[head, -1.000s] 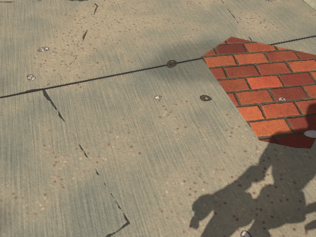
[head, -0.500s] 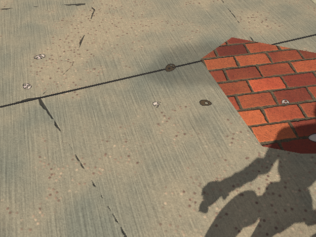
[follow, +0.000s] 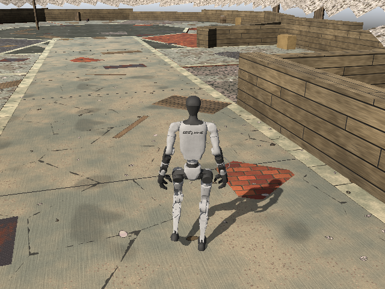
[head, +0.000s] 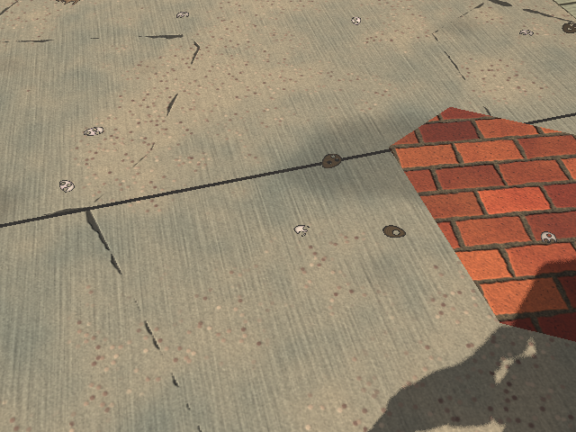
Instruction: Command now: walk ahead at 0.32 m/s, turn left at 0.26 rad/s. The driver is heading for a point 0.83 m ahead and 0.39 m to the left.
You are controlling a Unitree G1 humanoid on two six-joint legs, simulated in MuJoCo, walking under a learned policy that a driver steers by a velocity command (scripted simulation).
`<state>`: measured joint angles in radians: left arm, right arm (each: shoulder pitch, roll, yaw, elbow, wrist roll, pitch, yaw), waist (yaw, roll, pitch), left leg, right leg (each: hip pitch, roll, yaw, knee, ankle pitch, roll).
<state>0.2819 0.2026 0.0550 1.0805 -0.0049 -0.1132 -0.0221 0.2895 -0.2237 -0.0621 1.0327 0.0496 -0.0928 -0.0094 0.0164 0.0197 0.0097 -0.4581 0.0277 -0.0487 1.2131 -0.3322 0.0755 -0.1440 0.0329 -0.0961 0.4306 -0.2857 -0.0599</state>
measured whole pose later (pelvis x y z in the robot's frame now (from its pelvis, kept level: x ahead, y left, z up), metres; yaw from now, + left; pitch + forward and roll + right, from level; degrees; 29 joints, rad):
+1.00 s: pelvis +0.18 +0.02 +0.00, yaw +33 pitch +2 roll +1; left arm 0.17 0.26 0.06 0.78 0.02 -0.01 0.05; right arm 0.19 -0.35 -0.11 0.67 0.02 0.05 -0.02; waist 0.01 0.05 0.03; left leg -0.59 -0.07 -0.09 1.15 -0.38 -0.07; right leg -0.25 -0.03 -0.02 0.44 -0.23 -0.01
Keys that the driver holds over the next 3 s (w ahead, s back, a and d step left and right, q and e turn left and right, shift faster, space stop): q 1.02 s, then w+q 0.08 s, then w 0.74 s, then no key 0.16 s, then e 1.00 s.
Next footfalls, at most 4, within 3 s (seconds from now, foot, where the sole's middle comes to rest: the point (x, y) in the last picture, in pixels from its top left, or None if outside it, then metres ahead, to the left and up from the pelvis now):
0.30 left None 0.24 0.14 -0.78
0.80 right None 0.28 -0.06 -0.78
1.24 left None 0.13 0.16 -0.78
1.72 right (207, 420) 0.55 0.24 -0.78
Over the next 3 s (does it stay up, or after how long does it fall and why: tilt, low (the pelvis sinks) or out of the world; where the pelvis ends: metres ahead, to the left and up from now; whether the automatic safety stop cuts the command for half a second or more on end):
stays up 0.54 0.36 0.00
